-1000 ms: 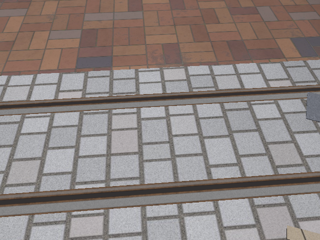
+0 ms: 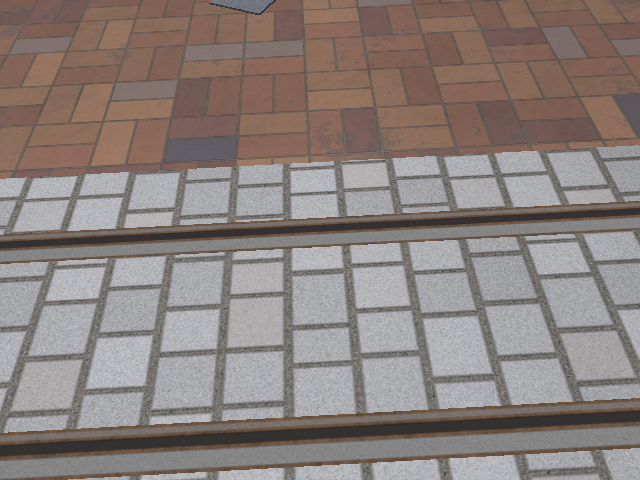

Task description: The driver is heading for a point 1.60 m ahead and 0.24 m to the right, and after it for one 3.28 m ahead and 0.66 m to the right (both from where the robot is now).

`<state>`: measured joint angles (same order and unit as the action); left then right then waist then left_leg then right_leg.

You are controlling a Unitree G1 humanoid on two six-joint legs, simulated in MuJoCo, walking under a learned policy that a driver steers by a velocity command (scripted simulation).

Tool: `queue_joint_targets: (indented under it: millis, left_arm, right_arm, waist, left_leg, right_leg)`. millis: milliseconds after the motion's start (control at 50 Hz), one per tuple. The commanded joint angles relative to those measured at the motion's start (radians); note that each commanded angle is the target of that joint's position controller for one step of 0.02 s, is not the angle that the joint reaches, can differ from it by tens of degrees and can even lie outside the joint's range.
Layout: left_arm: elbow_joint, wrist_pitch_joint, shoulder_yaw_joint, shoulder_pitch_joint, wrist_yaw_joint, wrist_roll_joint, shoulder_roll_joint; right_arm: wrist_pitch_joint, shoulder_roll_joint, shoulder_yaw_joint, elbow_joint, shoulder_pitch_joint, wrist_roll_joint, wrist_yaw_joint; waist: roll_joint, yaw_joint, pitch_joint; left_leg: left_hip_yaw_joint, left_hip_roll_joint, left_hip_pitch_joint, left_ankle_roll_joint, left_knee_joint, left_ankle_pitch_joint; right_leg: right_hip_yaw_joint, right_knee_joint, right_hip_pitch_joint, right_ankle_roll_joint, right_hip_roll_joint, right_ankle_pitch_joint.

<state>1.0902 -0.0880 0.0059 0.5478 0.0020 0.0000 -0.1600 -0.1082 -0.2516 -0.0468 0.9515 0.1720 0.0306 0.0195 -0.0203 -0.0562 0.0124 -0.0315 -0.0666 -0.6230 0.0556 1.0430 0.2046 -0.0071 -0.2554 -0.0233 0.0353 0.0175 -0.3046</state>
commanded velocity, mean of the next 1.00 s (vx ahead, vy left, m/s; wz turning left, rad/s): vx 0.48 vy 0.00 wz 0.00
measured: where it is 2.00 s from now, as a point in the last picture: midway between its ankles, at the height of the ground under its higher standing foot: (357, 253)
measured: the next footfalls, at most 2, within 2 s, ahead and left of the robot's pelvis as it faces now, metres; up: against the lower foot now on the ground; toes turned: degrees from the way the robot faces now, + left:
left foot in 0.20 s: +0.30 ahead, +0.14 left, +0.00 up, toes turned +2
right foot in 0.76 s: +0.63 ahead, -0.10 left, +0.00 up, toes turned -2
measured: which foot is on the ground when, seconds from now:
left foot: up 0.00-0.18, down 0.20-0.78, up 0.80-1.00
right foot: down 0.00-0.20, up 0.22-0.74, down 0.76-1.00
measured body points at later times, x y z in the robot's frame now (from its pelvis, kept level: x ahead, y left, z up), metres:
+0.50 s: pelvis +0.28 +0.06 +0.00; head +0.29 +0.06 +0.45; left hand +0.42 +0.32 -0.11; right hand +0.28 -0.20 -0.14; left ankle +0.26 +0.13 -0.74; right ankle +0.40 -0.12 -0.67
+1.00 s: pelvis +0.58 -0.02 +0.00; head +0.60 -0.03 +0.45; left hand +0.61 +0.25 -0.13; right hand +0.69 -0.29 -0.13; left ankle +0.64 +0.16 -0.66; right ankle +0.59 -0.09 -0.74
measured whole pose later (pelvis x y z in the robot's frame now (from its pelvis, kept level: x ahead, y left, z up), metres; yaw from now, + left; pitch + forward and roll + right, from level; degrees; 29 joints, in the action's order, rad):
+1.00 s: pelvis +0.58 -0.02 +0.00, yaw +0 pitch +1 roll -1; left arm 0.94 -0.10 0.05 0.32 -0.03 0.01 -0.23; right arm -0.08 -0.28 -0.06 0.93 0.18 0.01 -0.01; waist -0.04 -0.03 -0.01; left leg 0.04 -0.13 -0.63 0.03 1.03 0.19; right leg -0.07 -0.28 0.16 0.08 0.06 -0.14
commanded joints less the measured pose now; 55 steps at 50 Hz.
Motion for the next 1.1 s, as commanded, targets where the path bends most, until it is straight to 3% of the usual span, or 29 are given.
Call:
queue_joint_targets:
  millis: [20, 60, 100, 140, 180, 200, 220, 240, 260, 280, 300, 340, 360, 400, 480, 560, 640, 700, 740, 760, 780, 800, 820, 840, 860, 880, 920, 960, 1100]
  left_arm:
    - [-0.052, 0.005, 0.017, 0.018, 0.023, 0.006, -0.146]
    - [-0.053, -0.001, 0.03, 0.037, 0.029, -0.005, -0.192]
    - [-0.049, -0.005, 0.04, 0.037, 0.031, -0.02, -0.2]
    - [-0.052, 0.0, 0.048, 0.021, 0.029, -0.019, -0.208]
    - [-0.062, 0.018, 0.054, -0.004, 0.026, -0.002, -0.216]
    - [-0.078, 0.023, 0.049, -0.022, 0.022, 0.006, -0.209]
    - [-0.102, 0.014, 0.023, 0.049, 0.01, 0.015, -0.119]
    - [-0.091, -0.013, -0.006, 0.113, 0.002, -0.002, -0.014]
    - [-0.12, -0.037, 0.023, -0.003, -0.001, -0.038, -0.122]
    - [-0.155, -0.048, 0.036, -0.105, 0.001, -0.055, -0.172]
    - [-0.163, -0.051, 0.042, -0.154, 0.01, -0.044, -0.181]
    - [-0.155, -0.025, 0.052, -0.118, 0.018, -0.028, -0.143]
    - [-0.151, -0.012, 0.053, -0.104, 0.019, -0.028, -0.125]
    - [-0.173, 0.003, 0.06, -0.145, 0.023, -0.021, -0.129]
    - [-0.245, -0.002, 0.066, -0.34, 0.02, -0.006, -0.144]
    - [-0.287, -0.014, 0.052, -0.5, 0.0, -0.013, -0.12]
    - [-0.334, -0.021, 0.045, -0.607, -0.026, -0.022, -0.128]
    - [-0.348, -0.03, 0.053, -0.583, -0.042, -0.024, -0.163]
    - [-0.292, -0.031, 0.089, -0.37, -0.037, -0.022, -0.228]
    - [-0.244, -0.029, 0.112, -0.172, -0.028, -0.014, -0.295]
    - [-0.215, -0.023, 0.137, -0.054, -0.027, 0.003, -0.4]
    - [-0.212, -0.021, 0.111, -0.048, -0.029, 0.0, -0.311]
    - [-0.227, -0.023, 0.091, -0.148, -0.027, -0.007, -0.256]
    - [-0.251, -0.022, 0.079, -0.247, -0.026, -0.007, -0.222]
    - [-0.259, -0.022, 0.069, -0.309, -0.03, -0.001, -0.192]
    - [-0.259, -0.026, 0.062, -0.337, -0.034, 0.007, -0.168]
    - [-0.24, -0.032, 0.063, -0.323, -0.039, 0.007, -0.169]
    - [-0.218, -0.035, 0.07, -0.289, -0.03, 0.006, -0.198]
    - [-0.17, -0.019, 0.074, -0.178, 0.001, -0.008, -0.228]
  right_arm:
    - [-0.006, 0.034, 0.023, -0.115, -0.194, -0.005, 0.014]
    - [-0.001, 0.012, 0.024, -0.144, -0.252, -0.001, 0.018]
    - [0.001, -0.026, 0.019, -0.165, -0.279, 0.004, 0.022]
    - [-0.005, -0.069, 0.003, -0.171, -0.253, 0.002, 0.025]
    - [-0.004, -0.128, -0.033, -0.117, -0.05, 0.005, 0.019]
    - [0.002, -0.169, -0.055, -0.067, 0.119, 0.008, 0.011]
    - [0.008, -0.261, -0.078, -0.038, 0.272, -0.017, 0.003]
    - [0.009, -0.25, -0.066, -0.023, 0.303, -0.027, 0.013]
    - [0.002, -0.168, -0.042, -0.025, 0.215, -0.017, 0.016]
    - [-0.002, -0.129, -0.03, -0.045, 0.103, -0.011, 0.016]
    - [-0.008, -0.104, -0.022, -0.061, 0.022, -0.019, 0.02]
    - [-0.014, -0.058, -0.009, -0.052, -0.021, -0.038, 0.028]
    - [-0.015, -0.051, -0.008, -0.04, -0.008, -0.035, 0.027]
    - [-0.02, -0.072, -0.009, -0.016, 0.027, -0.031, 0.018]
    - [-0.011, -0.115, -0.015, 0.008, 0.111, -0.031, -0.012]
    - [-0.001, -0.139, -0.016, 0.025, 0.191, -0.019, -0.025]
    - [0.019, -0.145, -0.02, 0.057, 0.27, -0.011, -0.028]
    - [0.036, -0.163, -0.031, 0.059, 0.261, -0.011, -0.033]
    - [0.047, -0.162, -0.028, 0.044, 0.217, -0.018, -0.031]
    - [0.047, -0.131, -0.012, 0.022, 0.213, -0.031, -0.03]
    - [0.025, 0.005, 0.027, 0.011, 0.344, -0.034, -0.017]
    - [-0.004, -0.043, 0.02, 0.031, 0.331, -0.013, -0.01]
    - [-0.02, -0.136, -0.005, -0.002, 0.222, 0.015, -0.006]
    - [-0.026, -0.142, -0.007, -0.021, 0.148, 0.018, -0.01]
    - [-0.02, -0.13, -0.011, -0.024, 0.113, 0.004, -0.017]
    - [-0.006, -0.114, -0.017, -0.02, 0.127, -0.006, -0.022]
    - [0.021, -0.062, -0.014, -0.009, 0.164, -0.012, -0.025]
    - [0.033, -0.061, -0.017, -0.026, 0.127, -0.017, -0.029]
    - [0.02, -0.042, -0.012, -0.108, -0.142, -0.02, -0.014]
  waist:
    - [0.101, -0.007, -0.168]
    - [0.134, -0.008, -0.172]
    - [0.135, 0.008, -0.187]
    - [0.136, 0.049, -0.147]
    - [0.163, 0.158, 0.005]
    - [0.153, 0.235, 0.104]
    - [-0.042, 0.224, 0.263]
    - [-0.238, 0.184, 0.401]
    - [-0.179, 0.175, 0.239]
    - [-0.108, 0.141, 0.091]
    - [-0.012, 0.107, 0.04]
    - [-0.036, 0.035, 0.014]
    - [-0.049, 0.024, 0.002]
    - [-0.049, 0.017, -0.042]
    - [-0.016, 0.058, -0.086]
    - [-0.016, 0.112, -0.095]
    - [-0.015, 0.141, -0.119]
    - [-0.04, 0.1, -0.087]
    - [-0.057, -0.019, 0.048]
    - [-0.01, -0.093, 0.195]
    - [0.244, -0.049, 0.356]
    - [0.249, -0.063, 0.415]
    - [0.195, -0.047, 0.235]
    - [0.116, -0.019, 0.135]
    - [0.061, 0.012, 0.062]
    - [0.075, 0.049, 0.033]
    - [0.089, 0.076, 0.015]
    - [0.079, 0.083, -0.015]
    - [0.075, 0.012, -0.074]
  left_leg:
    - [-0.028, 0.008, -0.081, -0.029, -0.269, -0.14]
    - [-0.041, 0.033, 0.025, -0.031, -0.377, -0.19]
    - [-0.018, 0.033, 0.043, -0.009, -0.449, -0.21]
    - [-0.016, 0.053, 0.101, 0.023, -0.493, -0.19]
    - [-0.05, 0.113, 0.357, 0.066, -0.473, -0.145]
    - [-0.015, 0.085, 0.601, 0.098, -0.471, -0.141]
    - [0.355, -0.172, 0.974, 0.215, -0.493, 0.017]
    - [0.804, -0.338, 1.077, 0.308, -0.714, 0.23]
    - [0.771, -0.287, 0.948, 0.245, -0.785, 0.265]
    - [0.602, -0.266, 0.768, 0.207, -0.8, 0.165]
    - [0.474, -0.232, 0.608, 0.188, -0.822, 0.02]
    - [0.307, -0.157, 0.439, 0.168, -0.874, -0.08]
    - [0.268, -0.141, 0.406, 0.174, -0.898, -0.089]
    - [0.213, -0.131, 0.362, 0.189, -0.937, -0.122]
    - [0.172, -0.129, 0.427, 0.186, -0.96, -0.176]
    - [0.106, -0.103, 0.476, 0.152, -0.958, -0.193]
    - [0.115, -0.16, 0.633, 0.146, -0.898, -0.212]
    - [0.12, -0.197, 0.722, 0.121, -0.806, -0.375]
    - [0.067, -0.139, 0.689, 0.084, -0.555, -0.693]
    - [0.028, -0.085, 0.512, 0.05, -0.281, -0.558]
    - [-0.004, 0.099, 0.086, -0.026, 0.131, -0.046]
    - [0.15, 0.119, -0.051, -0.016, 0.279, 0.35]
    - [0.152, 0.051, -0.138, 0.005, 0.325, 0.299]
    - [0.122, -0.007, -0.12, 0.011, 0.286, 0.2]
    - [0.104, -0.042, -0.077, 0.007, 0.215, 0.133]
    - [0.109, -0.073, -0.01, 0.004, 0.154, 0.087]
    - [0.095, -0.081, 0.051, -0.008, 0.101, 0.049]
    - [0.088, -0.088, 0.004, -0.025, 0.031, -0.015]
    - [0.041, -0.044, -0.032, -0.044, -0.39, -0.331]
  right_leg:
    - [0.112, 0.157, 0.097, 0.128, -0.186, 0.33]
    - [0.107, 0.195, 0.136, 0.138, -0.208, 0.309]
    - [0.101, 0.19, 0.082, 0.133, -0.241, 0.342]
    - [0.082, 0.105, -0.01, 0.109, -0.264, 0.563]
    - [0.035, -0.161, -0.036, 0.075, -0.24, 0.927]
    - [0.014, -0.382, 0.085, 0.045, -0.2, 0.901]
    - [-0.017, -0.769, 0.429, -0.003, -0.082, 0.509]
    - [0.108, -1.031, 0.616, -0.019, 0.058, -0.245]
    - [0.16, -1.137, 0.717, 0.01, -0.002, -0.221]
    - [0.119, -1.124, 0.747, 0.028, -0.057, -0.122]
    - [0.103, -1.076, 0.687, 0.031, -0.107, -0.027]
    - [0.102, -0.994, 0.564, 0.031, -0.162, 0.047]
    - [0.092, -0.965, 0.547, 0.028, -0.168, 0.05]
    - [0.074, -0.901, 0.583, 0.012, -0.179, 0.081]
    - [0.06, -0.659, 0.734, -0.025, -0.187, 0.285]
    - [0.006, -0.401, 0.676, -0.029, -0.132, 0.436]
    - [0.011, -0.294, 0.715, -0.012, -0.112, 0.383]
    - [-0.001, -0.25, 0.647, 0.028, -0.084, 0.267]
    - [-0.055, -0.229, 0.338, 0.075, -0.016, 0.246]
    - [0.059, -0.267, 0.02, 0.132, -0.122, 0.263]
    - [0.536, -0.204, -0.39, 0.301, -0.385, 0.118]
    - [0.775, -0.054, -0.422, 0.324, -0.429, 0.028]
    - [0.616, -0.042, -0.283, 0.258, -0.391, 0.024]
    - [0.464, -0.018, -0.116, 0.224, -0.35, 0.107]
    - [0.359, 0.019, 0.03, 0.205, -0.307, 0.192]
    - [0.28, 0.054, 0.121, 0.185, -0.267, 0.236]
    - [0.21, 0.101, 0.201, 0.193, -0.238, 0.292]
    - [0.163, 0.128, 0.212, 0.206, -0.233, 0.354]
    - [0.061, 0.16, 0.149, 0.163, -0.198, 0.328]
Keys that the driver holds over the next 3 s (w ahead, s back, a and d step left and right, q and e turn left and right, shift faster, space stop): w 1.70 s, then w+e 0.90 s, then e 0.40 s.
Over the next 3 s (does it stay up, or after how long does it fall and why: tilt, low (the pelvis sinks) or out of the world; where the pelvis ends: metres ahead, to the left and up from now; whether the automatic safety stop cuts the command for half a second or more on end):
stays up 1.59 -0.15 -0.02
